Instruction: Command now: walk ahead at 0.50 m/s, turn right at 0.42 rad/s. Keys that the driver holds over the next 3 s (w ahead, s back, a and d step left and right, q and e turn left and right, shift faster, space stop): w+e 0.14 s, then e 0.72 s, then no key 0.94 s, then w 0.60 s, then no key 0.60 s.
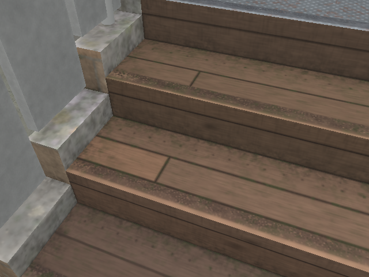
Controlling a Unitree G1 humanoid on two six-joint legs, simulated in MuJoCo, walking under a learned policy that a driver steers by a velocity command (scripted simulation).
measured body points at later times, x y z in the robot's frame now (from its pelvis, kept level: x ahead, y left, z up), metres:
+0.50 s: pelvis +0.25 +0.03 +0.15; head +0.26 +0.02 +0.60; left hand +0.35 +0.26 +0.01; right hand +0.45 -0.22 +0.09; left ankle +0.41 +0.09 -0.51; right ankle +0.11 -0.07 -0.42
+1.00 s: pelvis +0.32 -0.01 +0.22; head +0.32 -0.03 +0.67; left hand +0.56 +0.15 +0.11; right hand +0.39 -0.33 +0.14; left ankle +0.37 +0.12 -0.39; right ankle +0.29 -0.10 -0.51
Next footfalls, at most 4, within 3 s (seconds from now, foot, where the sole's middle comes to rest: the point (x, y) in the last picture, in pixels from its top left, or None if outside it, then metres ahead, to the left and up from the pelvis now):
0.36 left None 0.45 0.09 -0.55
0.86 right None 0.32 -0.12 -0.55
1.18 left None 0.43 0.08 -0.55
2.48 left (230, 185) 0.71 -0.07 -0.38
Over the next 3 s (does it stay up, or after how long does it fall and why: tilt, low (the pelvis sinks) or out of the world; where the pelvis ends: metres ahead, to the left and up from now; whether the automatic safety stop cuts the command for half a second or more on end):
stays up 0.70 -0.18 0.40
